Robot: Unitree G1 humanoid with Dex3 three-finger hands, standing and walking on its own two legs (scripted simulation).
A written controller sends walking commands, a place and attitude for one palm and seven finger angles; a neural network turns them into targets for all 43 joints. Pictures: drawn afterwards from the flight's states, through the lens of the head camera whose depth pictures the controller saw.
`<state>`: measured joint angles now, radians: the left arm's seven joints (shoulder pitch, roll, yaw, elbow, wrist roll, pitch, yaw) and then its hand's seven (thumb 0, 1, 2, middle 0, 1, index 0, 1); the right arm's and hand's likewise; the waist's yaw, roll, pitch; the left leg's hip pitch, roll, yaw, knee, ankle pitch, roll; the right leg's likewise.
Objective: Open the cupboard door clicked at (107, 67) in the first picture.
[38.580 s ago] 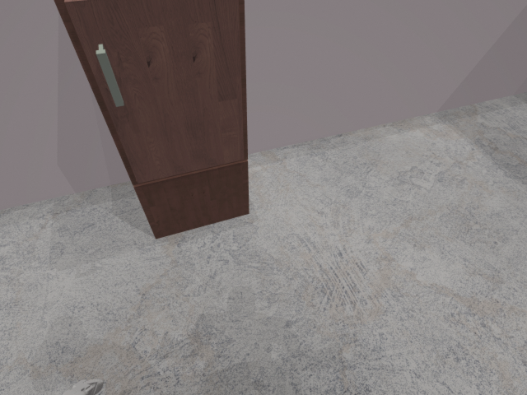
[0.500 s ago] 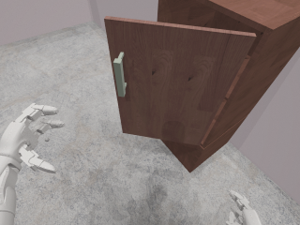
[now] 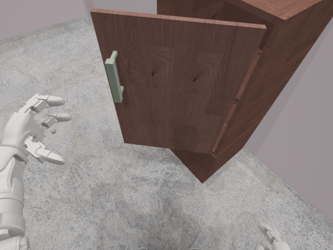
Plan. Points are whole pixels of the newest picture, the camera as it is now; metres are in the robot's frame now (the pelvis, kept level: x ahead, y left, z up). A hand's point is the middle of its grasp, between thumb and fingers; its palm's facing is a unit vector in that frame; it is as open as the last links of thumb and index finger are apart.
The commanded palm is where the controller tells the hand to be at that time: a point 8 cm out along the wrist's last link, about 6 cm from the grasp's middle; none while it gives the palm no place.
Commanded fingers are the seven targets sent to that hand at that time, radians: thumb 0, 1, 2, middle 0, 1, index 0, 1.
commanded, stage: move the hooked fingers beside the handle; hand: left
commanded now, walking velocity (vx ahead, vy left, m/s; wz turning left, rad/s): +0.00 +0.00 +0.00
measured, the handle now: (116, 78) +0.56 +0.17 +0.07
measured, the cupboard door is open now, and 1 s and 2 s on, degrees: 44 44 44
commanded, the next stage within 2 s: slide the fingers in behind the handle in 1.96 s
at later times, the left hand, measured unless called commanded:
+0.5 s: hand (67, 112) +0.41 +0.26 +0.08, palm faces -0.06 -1.00 +0.00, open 14.0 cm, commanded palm +0.40 +0.31 +0.08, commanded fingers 0.00 -0.50 0.30 -0.30 -1.20 -0.30 -1.20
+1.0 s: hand (81, 93) +0.48 +0.25 +0.07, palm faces -0.07 -1.00 +0.01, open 14.0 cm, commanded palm +0.48 +0.30 +0.08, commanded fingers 0.00 -0.50 0.30 -0.30 -1.20 -0.30 -1.20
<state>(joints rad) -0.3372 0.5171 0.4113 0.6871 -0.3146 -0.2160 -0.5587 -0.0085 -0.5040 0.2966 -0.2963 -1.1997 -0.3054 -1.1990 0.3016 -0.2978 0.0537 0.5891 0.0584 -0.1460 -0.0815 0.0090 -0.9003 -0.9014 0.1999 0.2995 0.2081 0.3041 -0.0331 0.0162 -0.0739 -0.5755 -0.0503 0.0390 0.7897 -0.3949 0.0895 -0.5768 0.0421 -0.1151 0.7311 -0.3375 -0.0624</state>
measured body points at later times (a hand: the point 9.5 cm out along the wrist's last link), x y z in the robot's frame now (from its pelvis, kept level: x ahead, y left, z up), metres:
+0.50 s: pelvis +0.01 +0.01 +0.00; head +0.09 +0.02 +0.44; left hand +0.41 +0.32 +0.08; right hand +0.09 -0.27 -0.10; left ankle +0.00 +0.06 -0.71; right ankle +0.01 -0.08 -0.71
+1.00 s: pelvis +0.01 +0.02 -0.01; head +0.12 +0.04 +0.42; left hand +0.48 +0.30 +0.08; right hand +0.02 -0.26 -0.12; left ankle +0.00 +0.06 -0.71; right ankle +0.01 -0.08 -0.71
